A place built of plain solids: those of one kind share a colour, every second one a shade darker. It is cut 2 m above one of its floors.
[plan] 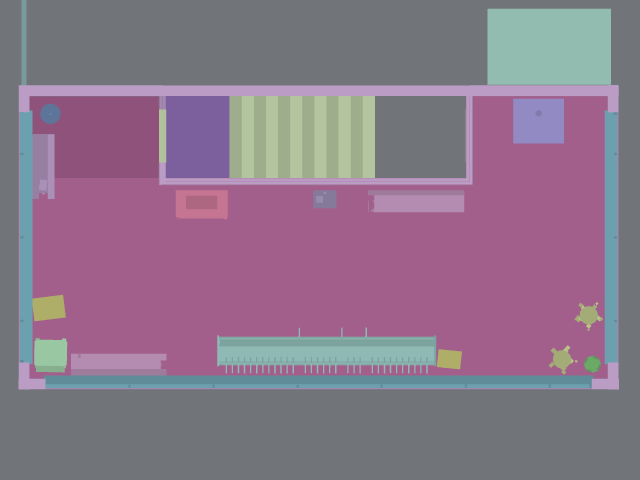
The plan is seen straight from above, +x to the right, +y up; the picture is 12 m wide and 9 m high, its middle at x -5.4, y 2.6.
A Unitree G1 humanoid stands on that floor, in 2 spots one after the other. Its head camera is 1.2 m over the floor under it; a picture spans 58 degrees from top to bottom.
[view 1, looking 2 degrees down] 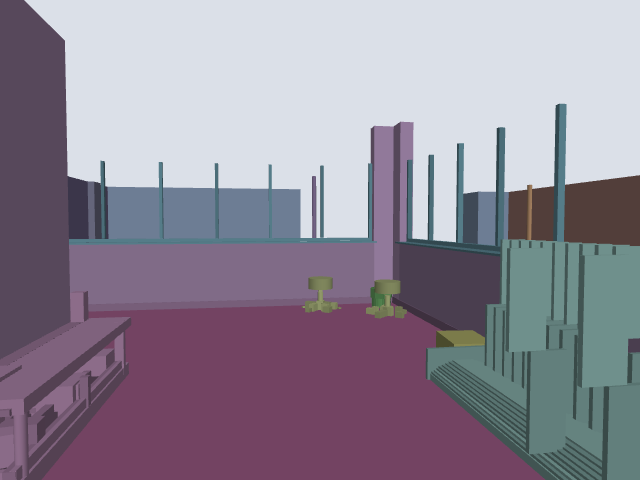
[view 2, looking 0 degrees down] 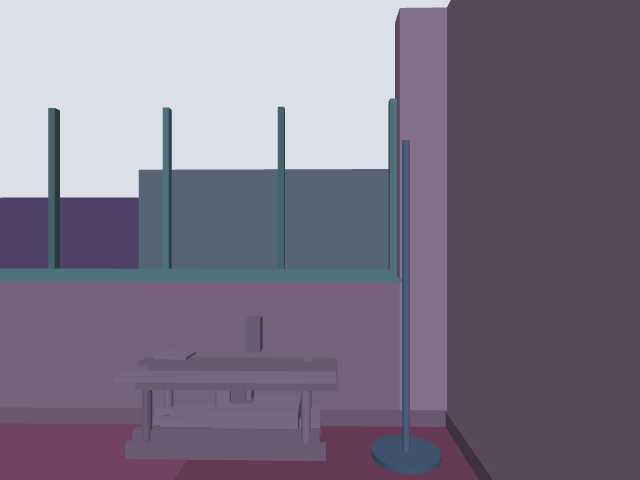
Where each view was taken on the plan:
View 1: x -6.40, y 2.15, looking -9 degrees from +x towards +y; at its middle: window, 6.59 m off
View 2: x -8.04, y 4.53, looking -179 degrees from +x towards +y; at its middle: yard_line_abut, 11.01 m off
